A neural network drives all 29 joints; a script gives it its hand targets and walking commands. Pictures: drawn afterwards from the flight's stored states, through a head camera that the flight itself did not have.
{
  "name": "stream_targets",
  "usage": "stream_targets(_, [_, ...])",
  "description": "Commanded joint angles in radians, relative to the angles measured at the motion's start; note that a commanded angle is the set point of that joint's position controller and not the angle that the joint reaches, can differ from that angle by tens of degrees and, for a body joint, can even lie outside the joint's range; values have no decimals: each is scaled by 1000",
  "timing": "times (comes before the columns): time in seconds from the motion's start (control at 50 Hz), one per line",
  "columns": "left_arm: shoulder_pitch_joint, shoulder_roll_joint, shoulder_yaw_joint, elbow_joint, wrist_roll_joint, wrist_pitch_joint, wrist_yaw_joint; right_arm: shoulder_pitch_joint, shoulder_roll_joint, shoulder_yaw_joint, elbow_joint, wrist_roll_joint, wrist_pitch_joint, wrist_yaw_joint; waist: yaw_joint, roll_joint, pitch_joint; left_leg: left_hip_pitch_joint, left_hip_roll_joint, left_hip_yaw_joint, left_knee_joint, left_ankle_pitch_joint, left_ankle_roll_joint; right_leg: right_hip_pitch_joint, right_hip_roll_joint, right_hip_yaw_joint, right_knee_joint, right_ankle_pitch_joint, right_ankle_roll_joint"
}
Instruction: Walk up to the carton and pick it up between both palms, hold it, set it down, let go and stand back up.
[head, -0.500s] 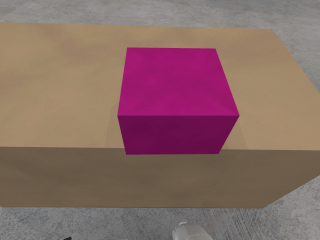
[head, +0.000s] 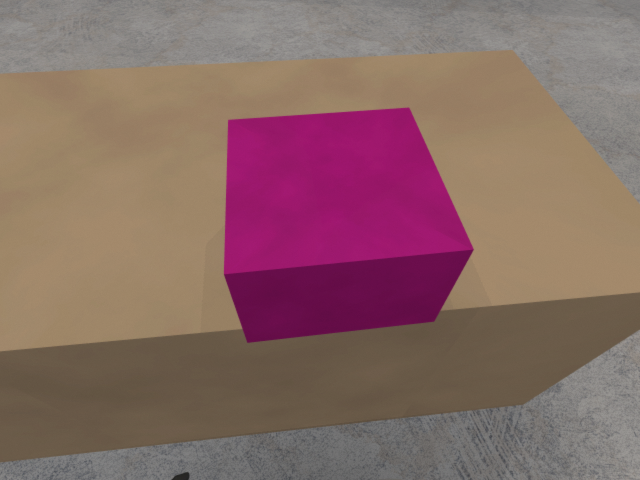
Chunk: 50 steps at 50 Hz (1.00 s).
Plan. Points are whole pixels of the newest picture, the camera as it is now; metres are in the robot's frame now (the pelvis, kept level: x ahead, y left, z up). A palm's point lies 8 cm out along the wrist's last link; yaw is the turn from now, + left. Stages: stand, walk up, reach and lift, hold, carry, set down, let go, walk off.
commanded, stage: walk up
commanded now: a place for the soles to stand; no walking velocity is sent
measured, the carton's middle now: (331, 220) +0.46 +0.00 +0.03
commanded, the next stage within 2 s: none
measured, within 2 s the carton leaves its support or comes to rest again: neither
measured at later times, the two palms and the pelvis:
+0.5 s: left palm out of the picture +0.05 +0.22 -0.14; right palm out of the picture -0.03 -0.24 -0.15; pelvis +0.00 -0.02 -0.01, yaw -4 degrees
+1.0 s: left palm out of the picture +0.11 +0.10 -0.15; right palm out of the picture +0.02 -0.37 -0.14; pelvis +0.02 -0.12 -0.01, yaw +1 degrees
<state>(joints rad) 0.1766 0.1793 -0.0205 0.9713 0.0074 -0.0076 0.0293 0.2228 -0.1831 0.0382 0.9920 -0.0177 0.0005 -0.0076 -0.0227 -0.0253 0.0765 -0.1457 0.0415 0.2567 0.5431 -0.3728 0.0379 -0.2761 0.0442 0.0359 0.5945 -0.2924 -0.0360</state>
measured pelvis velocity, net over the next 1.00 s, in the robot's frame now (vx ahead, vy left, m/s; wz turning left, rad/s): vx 0.02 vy -0.12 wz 0.02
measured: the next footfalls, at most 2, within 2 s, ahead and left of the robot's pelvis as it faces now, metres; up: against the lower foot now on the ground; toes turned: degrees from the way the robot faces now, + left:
right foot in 0.66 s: +0.11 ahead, -0.18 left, +0.00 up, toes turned -11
left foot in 1.14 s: +0.04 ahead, +0.00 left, +0.00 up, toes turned +17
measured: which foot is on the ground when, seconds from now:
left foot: down 0.00-0.70, up 0.72-1.00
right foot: down 0.00-0.44, up 0.46-0.64, down 0.66-1.00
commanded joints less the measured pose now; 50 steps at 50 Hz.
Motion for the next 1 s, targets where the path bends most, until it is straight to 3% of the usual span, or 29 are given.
stream_targets(0.0, [56,97,18,-28,0,-17,13,54,-156,-37,-42,-7,5,-8,6,54,-86,60,167,-130,-114,338,31,-2,-121,120,-40,444,-65])
stream_targets(0.04, [44,92,8,-26,-1,-16,7,97,-130,-33,-15,-2,13,-3,-16,93,-32,53,157,-121,-154,305,18,-41,-104,121,-53,352,-60])
stream_targets(0.1, [39,117,18,-20,8,-21,15,30,-175,-37,-21,-9,18,-9,10,12,-7,50,171,-126,-169,212,36,-92,-101,130,-76,308,-48])
stream_targets(0.12, [29,112,23,-11,11,-23,18,66,-167,-36,-15,-3,17,-13,-11,-33,-39,64,188,-121,-153,238,36,-53,-88,104,-31,378,-51])
stream_targets(0.18, [61,123,16,-4,1,-18,22,76,-183,-35,-12,-5,15,-12,-8,39,-74,59,186,-115,-153,290,39,-36,-97,124,-26,405,-46])
stream_targets(0.24, [98,107,7,13,-11,-25,19,99,-145,-24,9,-3,11,-17,-1,-2,-68,114,174,-106,-143,409,30,-84,-95,126,-15,431,-54])
stream_targets(0.28, [81,108,14,10,0,-19,22,94,-162,-31,27,0,20,-19,12,76,-45,84,176,-93,-149,350,39,-106,-89,131,-24,378,-58])
stream_targets(0.38, [73,145,27,17,-5,-15,16,97,-145,-26,34,-6,24,-18,14,16,-11,47,168,-103,-172,129,47,-124,-83,156,-29,295,-73])
stream_targets(0.4, [85,172,55,8,31,11,-9,169,-179,-51,29,-31,7,-33,-11,12,-16,150,288,-252,-246,-73,122,-266,-41,70,71,38,-27])
stream_targets(0.42, [23,163,55,-33,50,19,-19,205,-195,-53,38,-25,-3,-46,-40,58,22,207,408,-385,-326,-66,189,-386,-50,38,179,-150,4])
stream_targets(0.46, [-14,130,58,-53,42,23,-33,222,-164,-61,49,-30,-18,-55,-34,37,77,202,487,-429,-351,-28,242,-476,-113,39,298,-228,33])
stream_targets(0.5, [-53,129,57,-75,45,21,-40,248,-168,-64,60,-36,-42,-61,-34,-34,75,190,465,-367,-333,108,209,-462,-155,49,274,-169,38])
stream_targets(0.54, [-47,96,51,-100,41,17,-47,236,-199,-86,37,-49,-50,-54,-16,66,60,163,443,-256,-303,200,173,-413,-204,43,243,-76,39])
stream_targets(0.56, [-10,84,43,-72,28,16,-40,211,-113,-67,19,-40,-53,-56,-2,101,115,104,378,-180,-255,464,137,-360,-199,2,204,-8,33])
stream_targets(0.58, [-11,75,43,-83,27,9,-43,196,-143,-75,11,-51,-50,-42,-7,147,48,109,336,-132,-200,472,122,-261,-166,-42,168,-66,24])
stream_targets(0.6, [25,67,31,-51,23,4,-42,147,-169,-84,1,-38,-52,-34,-1,169,8,1,298,-52,-129,576,100,-112,-150,-81,104,68,2])
stream_targets(0.64, [156,108,56,-23,26,-3,-46,125,-167,-79,-14,-36,-34,-8,66,13,-7,-202,231,10,-30,434,35,158,-119,-97,6,227,-16])
stream_targets(0.66, [150,192,72,-36,27,3,-38,161,-146,-78,-24,-21,-19,0,63,-113,-44,-238,137,9,59,149,0,184,-210,74,-101,292,-35])
stream_targets(0.68, [196,211,78,-26,2,6,-22,217,-122,-72,-29,-13,12,6,70,-183,-41,-189,64,-37,166,-190,-27,79,-303,247,-216,119,-97])
stream_targets(0.7, [186,215,66,-28,7,16,-8,207,-125,-71,-49,0,24,7,67,-206,-69,-162,38,-99,248,-252,-33,43,-347,343,-295,29,-152])
stream_targets(0.72, [179,238,81,-27,8,14,15,272,-141,-86,-24,-20,30,-1,70,-224,-11,-241,56,-161,362,-296,-28,68,-374,402,-340,-81,-144])
stream_targets(0.76, [145,226,74,-51,2,8,43,267,-129,-73,-34,-13,11,-16,60,-91,-46,-349,48,-253,416,-275,-17,221,-403,348,-300,196,-148])
stream_targets(0.78, [96,238,78,-82,-4,2,43,304,-79,-71,-28,-14,8,-28,38,-85,-77,-320,59,-292,471,-247,-10,184,-421,295,-292,269,-132])
stream_targets(0.8, [50,201,76,-76,6,5,35,254,-77,-74,-36,-25,6,-35,31,-129,-98,-302,53,-285,492,-241,-6,138,-370,228,-298,233,-137])
stream_targets(0.82, [34,189,76,-85,4,5,33,262,-77,-71,-39,-26,10,-43,30,-101,-81,-263,53,-283,513,-221,-6,99,-400,196,-306,228,-177])
stream_targets(0.84, [9,154,72,-88,11,-4,29,242,-96,-83,-54,-18,16,-46,21,-48,-63,-293,57,-301,532,-197,-16,96,-410,203,-325,279,-161])
stream_targets(0.86, [5,187,78,-89,8,-1,29,274,-84,-83,-51,-23,17,-45,20,-94,-95,-278,59,-300,542,-191,-33,124,-407,154,-299,329,-160])
stream_targets(0.92, [-19,160,72,-108,17,5,34,230,-99,-92,-82,-12,12,-44,15,-15,-103,-301,70,-301,526,-169,-40,95,-438,104,-310,207,-215])
stream_targets(0.98, [26,151,72,-77,16,6,38,217,-122,-101,-86,-20,26,-42,43,23,-44,-323,68,-300,461,-135,-53,75,-441,98,-341,132,-145])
